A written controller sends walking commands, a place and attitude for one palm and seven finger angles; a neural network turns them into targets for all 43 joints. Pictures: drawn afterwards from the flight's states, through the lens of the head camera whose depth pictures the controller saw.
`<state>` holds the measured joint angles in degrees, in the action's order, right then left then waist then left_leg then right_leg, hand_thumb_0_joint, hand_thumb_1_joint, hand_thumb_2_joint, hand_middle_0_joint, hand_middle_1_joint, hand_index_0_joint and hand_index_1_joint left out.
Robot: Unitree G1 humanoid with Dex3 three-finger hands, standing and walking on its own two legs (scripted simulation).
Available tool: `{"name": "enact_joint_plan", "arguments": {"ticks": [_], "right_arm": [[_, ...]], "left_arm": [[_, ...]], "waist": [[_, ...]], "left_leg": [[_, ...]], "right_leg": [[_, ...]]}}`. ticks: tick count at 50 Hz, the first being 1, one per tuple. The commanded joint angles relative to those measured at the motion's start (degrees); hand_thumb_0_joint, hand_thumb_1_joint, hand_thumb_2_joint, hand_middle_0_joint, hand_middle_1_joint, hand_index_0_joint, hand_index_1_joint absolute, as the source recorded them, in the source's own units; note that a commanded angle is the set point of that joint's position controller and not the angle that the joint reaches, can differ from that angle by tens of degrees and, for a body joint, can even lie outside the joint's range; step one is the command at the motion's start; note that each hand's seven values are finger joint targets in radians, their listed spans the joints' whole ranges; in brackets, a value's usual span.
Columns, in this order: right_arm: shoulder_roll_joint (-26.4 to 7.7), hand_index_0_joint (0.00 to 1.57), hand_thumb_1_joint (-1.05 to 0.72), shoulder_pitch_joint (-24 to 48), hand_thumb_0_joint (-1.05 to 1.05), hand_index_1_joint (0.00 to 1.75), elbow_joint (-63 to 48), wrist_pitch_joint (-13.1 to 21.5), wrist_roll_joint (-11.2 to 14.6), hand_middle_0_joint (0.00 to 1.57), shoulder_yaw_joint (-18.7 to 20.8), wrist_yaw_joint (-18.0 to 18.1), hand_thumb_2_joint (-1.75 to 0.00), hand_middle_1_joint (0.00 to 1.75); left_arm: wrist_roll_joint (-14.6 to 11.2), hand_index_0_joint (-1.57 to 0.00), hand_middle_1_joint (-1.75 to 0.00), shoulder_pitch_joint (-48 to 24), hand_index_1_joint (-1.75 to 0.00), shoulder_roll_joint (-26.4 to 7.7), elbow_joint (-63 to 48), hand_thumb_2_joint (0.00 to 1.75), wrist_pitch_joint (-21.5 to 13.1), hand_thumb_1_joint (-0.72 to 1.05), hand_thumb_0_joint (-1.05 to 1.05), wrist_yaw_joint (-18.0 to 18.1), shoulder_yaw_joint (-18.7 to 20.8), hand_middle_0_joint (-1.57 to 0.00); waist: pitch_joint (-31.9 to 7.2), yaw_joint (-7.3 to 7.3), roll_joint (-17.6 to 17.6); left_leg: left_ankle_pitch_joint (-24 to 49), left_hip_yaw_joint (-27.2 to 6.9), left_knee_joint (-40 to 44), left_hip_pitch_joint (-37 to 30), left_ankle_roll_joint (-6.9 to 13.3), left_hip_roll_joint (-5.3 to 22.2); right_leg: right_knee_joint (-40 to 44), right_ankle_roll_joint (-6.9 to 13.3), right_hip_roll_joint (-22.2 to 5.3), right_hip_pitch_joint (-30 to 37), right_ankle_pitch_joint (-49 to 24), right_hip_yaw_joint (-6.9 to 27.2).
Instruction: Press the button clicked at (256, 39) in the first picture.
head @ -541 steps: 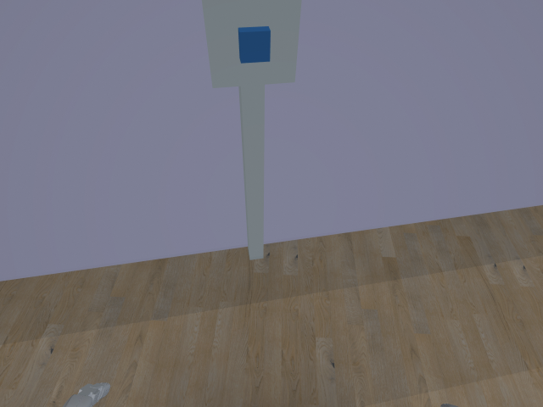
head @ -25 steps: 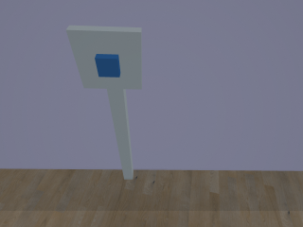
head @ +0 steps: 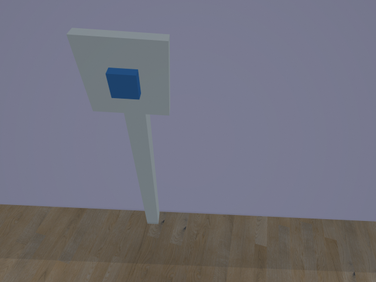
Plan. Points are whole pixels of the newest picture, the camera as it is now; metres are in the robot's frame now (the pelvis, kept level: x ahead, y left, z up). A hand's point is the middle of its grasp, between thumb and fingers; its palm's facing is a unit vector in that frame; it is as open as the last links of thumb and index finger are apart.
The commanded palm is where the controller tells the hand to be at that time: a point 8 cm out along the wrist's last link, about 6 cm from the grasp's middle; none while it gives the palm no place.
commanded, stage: come to a stop and stand still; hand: left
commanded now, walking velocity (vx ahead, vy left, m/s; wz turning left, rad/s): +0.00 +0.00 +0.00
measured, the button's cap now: (124, 83) +0.48 +0.19 +0.17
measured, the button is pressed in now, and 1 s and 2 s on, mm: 0 0 0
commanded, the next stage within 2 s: look again from close up in 0.70 s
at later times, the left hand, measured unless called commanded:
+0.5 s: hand out of the picture -0.03 +0.19 -0.17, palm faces +0.01 -0.98 -0.17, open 7.4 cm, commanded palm none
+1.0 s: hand out of the picture -0.02 +0.20 -0.17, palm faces +0.01 -0.98 -0.19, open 7.4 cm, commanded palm none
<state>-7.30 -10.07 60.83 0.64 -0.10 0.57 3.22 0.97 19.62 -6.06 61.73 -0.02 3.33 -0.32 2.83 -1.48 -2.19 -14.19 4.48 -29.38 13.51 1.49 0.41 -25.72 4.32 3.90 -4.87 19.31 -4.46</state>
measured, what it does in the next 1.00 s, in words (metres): stands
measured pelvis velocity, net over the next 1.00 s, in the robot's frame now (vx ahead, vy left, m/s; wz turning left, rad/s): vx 0.00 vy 0.04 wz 0.01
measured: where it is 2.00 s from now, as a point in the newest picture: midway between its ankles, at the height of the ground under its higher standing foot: outside the picture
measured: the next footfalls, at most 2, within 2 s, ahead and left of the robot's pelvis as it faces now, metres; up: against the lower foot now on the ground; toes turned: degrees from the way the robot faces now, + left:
none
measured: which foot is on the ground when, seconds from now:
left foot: down 0.00-1.00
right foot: down 0.00-1.00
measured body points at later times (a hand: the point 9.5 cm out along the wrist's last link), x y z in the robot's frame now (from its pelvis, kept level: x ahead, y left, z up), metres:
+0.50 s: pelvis -0.01 +0.03 +0.01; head +0.00 +0.03 +0.46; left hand -0.03 +0.24 -0.15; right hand -0.03 -0.19 -0.15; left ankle +0.02 +0.10 -0.74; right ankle -0.06 -0.06 -0.74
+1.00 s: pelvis +0.00 +0.04 +0.00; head +0.01 +0.03 +0.45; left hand -0.02 +0.25 -0.16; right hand +0.00 -0.18 -0.16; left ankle +0.02 +0.10 -0.74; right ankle -0.06 -0.06 -0.74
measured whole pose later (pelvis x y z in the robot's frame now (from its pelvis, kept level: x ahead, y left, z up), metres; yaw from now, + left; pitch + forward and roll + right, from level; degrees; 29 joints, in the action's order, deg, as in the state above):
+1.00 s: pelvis +0.00 +0.04 +0.00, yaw +0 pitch +0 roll -1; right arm -9.5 -17.7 61.3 1.1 -1.3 -0.6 1.1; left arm 1.0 19.7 -6.5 62.9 -1.4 2.8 -1.7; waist 0.9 0.7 2.1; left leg -14.3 5.4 -30.2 16.4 5.2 -2.5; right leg -28.4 1.5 0.8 -8.4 20.2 -4.0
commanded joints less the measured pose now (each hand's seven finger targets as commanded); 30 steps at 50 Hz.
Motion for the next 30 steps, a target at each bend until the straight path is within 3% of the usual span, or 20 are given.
{"name": "enact_joint_plan", "arguments": {"ticks": [1, 7, 13, 20, 30], "right_arm": [[-4.76, 0.20, -0.90, -5.81, 0.00, 0.30, -0.42, -0.12, -0.07, 0.20, 0.24, -0.19, -0.90, 0.30], [-5.71, 0.20, -0.90, -5.44, 0.00, 0.30, -0.47, 0.25, -0.47, 0.20, 0.07, -0.89, -0.90, 0.30], [-6.98, 0.20, -0.90, -5.97, 0.00, 0.30, 0.42, 0.59, -0.68, 0.20, -0.45, -1.26, -0.90, 0.30], [-7.15, 0.20, -0.90, -8.08, 0.00, 0.30, 2.03, 1.05, -0.56, 0.20, -0.94, -1.34, -0.90, 0.30], [-5.87, 0.20, -0.90, -10.56, 0.00, 0.30, 3.79, 1.20, -0.48, 0.20, -1.03, -1.08, -0.90, 0.30]], "left_arm": [[-0.30, -0.20, -0.30, 5.32, -0.30, -5.98, -1.52, 0.90, -0.97, 0.90, 0.00, 0.21, 0.86, -0.20], [-0.35, -0.20, -0.30, 3.45, -0.30, -6.34, -2.22, 0.90, -1.22, 0.90, 0.00, -0.33, 0.57, -0.20], [-0.37, -0.20, -0.30, 2.81, -0.30, -6.94, -1.89, 0.90, -1.32, 0.90, 0.00, -0.79, 0.33, -0.20], [-0.56, -0.20, -0.30, 3.75, -0.30, -7.21, -0.84, 0.90, -1.52, 0.90, 0.00, -0.87, 0.10, -0.20], [-0.50, -0.20, -0.30, 5.47, -0.30, -5.76, 0.81, 0.90, -1.46, 0.90, 0.00, -0.63, -0.23, -0.20]], "waist": [[0.82, 1.10, 2.40], [0.69, 1.09, 1.77], [1.89, 0.99, 1.69], [0.00, 0.79, 1.87], [1.17, 1.09, 2.13]], "left_leg": [[15.46, -6.94, 4.48, -3.59, 1.12, 6.29], [9.84, -8.30, 8.73, -3.27, 1.13, 6.32], [6.75, -9.63, 12.24, -2.72, 1.31, 6.69], [7.99, -9.68, 13.09, -3.50, 1.44, 6.46], [7.99, -9.55, 13.46, -3.62, 1.61, 6.44]], "right_leg": [[6.37, -4.69, -11.55, -4.58, -23.78, 9.04], [8.55, -3.09, -10.85, -4.96, -12.54, 9.08], [9.27, -1.61, -10.34, -5.48, -6.96, 8.75], [9.04, -1.35, -10.58, -3.80, -7.62, 8.46], [8.70, -1.21, -10.40, -5.00, -7.44, 8.22]]}}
